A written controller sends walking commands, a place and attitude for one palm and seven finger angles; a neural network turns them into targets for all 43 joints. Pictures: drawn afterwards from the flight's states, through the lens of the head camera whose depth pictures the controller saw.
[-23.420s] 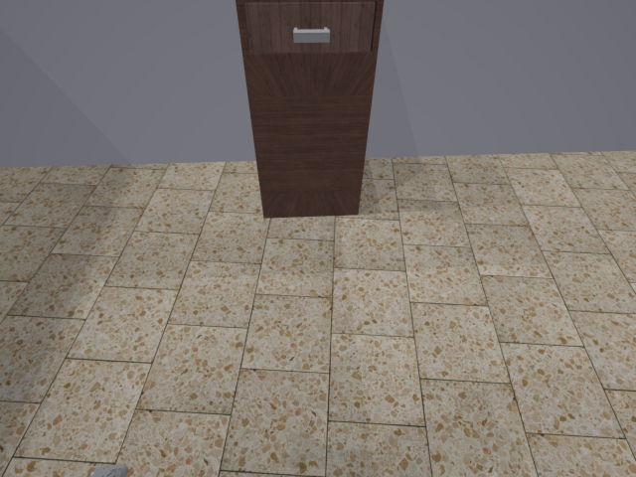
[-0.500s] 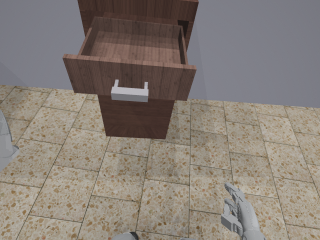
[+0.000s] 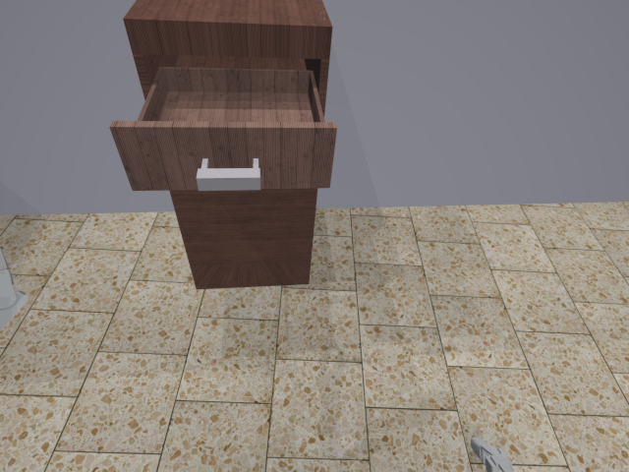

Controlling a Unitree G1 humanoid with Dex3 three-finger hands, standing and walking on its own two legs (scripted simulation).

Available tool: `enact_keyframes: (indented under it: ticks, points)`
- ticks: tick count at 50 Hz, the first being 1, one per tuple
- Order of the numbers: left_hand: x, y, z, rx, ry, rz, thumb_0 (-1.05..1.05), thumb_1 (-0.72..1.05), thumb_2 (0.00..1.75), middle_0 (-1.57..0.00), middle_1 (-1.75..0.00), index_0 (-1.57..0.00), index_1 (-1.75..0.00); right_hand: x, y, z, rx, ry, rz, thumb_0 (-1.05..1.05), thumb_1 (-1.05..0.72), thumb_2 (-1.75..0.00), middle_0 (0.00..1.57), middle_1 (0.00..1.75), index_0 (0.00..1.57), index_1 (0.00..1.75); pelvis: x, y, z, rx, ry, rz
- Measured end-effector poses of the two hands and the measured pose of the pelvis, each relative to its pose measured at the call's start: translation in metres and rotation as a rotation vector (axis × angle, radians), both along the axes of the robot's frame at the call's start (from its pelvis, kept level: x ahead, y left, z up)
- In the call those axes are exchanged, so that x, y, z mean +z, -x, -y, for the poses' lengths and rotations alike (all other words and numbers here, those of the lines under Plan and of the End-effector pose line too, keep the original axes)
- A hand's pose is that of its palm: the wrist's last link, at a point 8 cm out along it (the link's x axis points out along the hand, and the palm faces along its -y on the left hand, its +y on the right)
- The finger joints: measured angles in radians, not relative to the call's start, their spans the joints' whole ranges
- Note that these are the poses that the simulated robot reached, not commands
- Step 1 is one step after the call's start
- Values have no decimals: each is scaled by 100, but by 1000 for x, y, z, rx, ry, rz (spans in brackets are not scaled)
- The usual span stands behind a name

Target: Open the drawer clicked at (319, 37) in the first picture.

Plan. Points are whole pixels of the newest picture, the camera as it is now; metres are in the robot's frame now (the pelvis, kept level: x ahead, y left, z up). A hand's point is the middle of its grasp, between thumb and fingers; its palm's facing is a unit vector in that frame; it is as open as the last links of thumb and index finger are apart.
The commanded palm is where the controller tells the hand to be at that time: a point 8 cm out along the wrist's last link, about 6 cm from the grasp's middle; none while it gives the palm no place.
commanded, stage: stop stepping back and stand still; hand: left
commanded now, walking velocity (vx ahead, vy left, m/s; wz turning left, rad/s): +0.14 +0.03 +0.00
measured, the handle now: (230, 171) +0.60 +0.17 +0.05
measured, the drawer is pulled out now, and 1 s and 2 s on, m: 0.30 0.30 0.30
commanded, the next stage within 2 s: let the arm hang, fingers relaxed in 0.20 s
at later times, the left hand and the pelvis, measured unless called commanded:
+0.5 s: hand (136, 466) +0.16 +0.23 -0.11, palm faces +0.05 -0.94 -0.34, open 7.4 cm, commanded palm none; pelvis +0.00 +0.01 -0.01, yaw +3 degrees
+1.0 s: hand out of the picture -0.03 +0.22 -0.16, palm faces +0.07 -0.96 -0.27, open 7.4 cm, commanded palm none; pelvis +0.01 +0.02 +0.01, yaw +4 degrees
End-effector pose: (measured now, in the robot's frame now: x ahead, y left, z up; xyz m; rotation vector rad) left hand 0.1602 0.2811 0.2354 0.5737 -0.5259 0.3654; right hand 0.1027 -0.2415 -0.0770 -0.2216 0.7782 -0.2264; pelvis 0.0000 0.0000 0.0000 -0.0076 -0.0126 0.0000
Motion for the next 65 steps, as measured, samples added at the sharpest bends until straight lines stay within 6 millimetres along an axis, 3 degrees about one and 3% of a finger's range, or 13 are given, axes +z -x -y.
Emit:
enact_keyframes:
  ticks: [6, 11, 16, 19, 22, 24, 26, 29, 36, 43, 48, 59, 65]
  points:
    - [9, 9, 25, -66, -99, -13, 1, 88, 90, -22, -30, -21, -30, -12, -6, -5, 34, -59, -5, 1, -90, -90, 20, 30, 20, 30, -4, 6, 8, -9, 0, 1]
    - [13, 8, 9, -5, -66, -2, 1, 88, 90, -22, -30, -22, -30, -6, -14, -4, 29, -52, -26, 1, -90, -90, 20, 30, 20, 30, 5, -3, 5, -9, -10, -4]
    - [-11, -5, -8, 15, -3, -47, 1, 88, 90, -22, -30, -21, -30, -5, -34, -3, 58, -8, 13, 1, -90, -90, 20, 30, 20, 30, -2, -10, -9, 9, 18, -6]
    - [-98, -37, -27, 58, 145, -411, 0, 89, 90, -21, -30, -20, -30, -22, -44, -2, 99, -24, -49, 1, -90, -90, 20, 30, 20, 30, -7, -6, -17, 35, -1, -21]
    - [-214, -35, -24, 129, 329, -879, 0, 90, 90, -20, -30, -20, -30, -35, -44, -6, 120, -39, -101, 1, -90, -90, 20, 30, 20, 30, -10, -1, -18, 61, -19, -19]
    - [-281, -7, -7, 146, 409, -1145, 0, 90, 90, -20, -30, -19, -30, -43, -38, -8, 119, -57, -132, 0, -90, -90, 20, 30, 20, 30, -14, 1, -13, 57, -43, -8]
    - [-331, 35, 17, 153, 492, -1385, 1, 91, 90, -20, -30, -19, -30, -49, -27, -11, 101, -79, -185, 0, -90, -90, 20, 30, 20, 30, -13, 1, -12, 64, -35, 9]
    - [-369, 102, 47, 199, 634, -1635, 0, 94, 90, -20, -30, -20, -30, -54, -1, -17, 81, -87, -321, 0, -91, -90, 20, 30, 20, 30, -6, -4, -12, 76, -6, 16]
    - [-372, 196, 29, 407, 734, -1861, -1, 99, 90, -21, -30, -21, -30, -57, 66, -30, 54, -85, -626, 0, -91, -90, 20, 30, 20, 30, 6, -11, -14, 84, 10, 8]
    - [-360, 228, 17, 498, 720, -1955, 0, 93, 90, -21, -30, -20, -30, -61, 88, -38, 20, -107, -703, 0, -91, -90, 20, 30, 20, 30, 10, -13, -21, 81, 3, 9]
    - [-359, 212, 13, 482, 698, -1922, 0, 92, 90, -20, -30, -20, -30, -64, 79, -40, 15, -120, -670, 0, -91, -90, 20, 30, 20, 30, 11, -14, -24, 75, -2, 13]
    - [-361, 133, 19, 350, 652, -1749, 0, 91, 90, -20, -30, -20, -30, -61, 41, -35, 19, -122, -544, 0, -91, -90, 20, 30, 20, 30, 11, -18, -21, 64, -8, 21]
    - [-359, 106, 23, 307, 638, -1702, 0, 90, 90, -20, -30, -20, -30, -59, 34, -29, 13, -115, -527, 0, -91, -90, 20, 30, 20, 30, 12, -22, -18, 61, -7, 21]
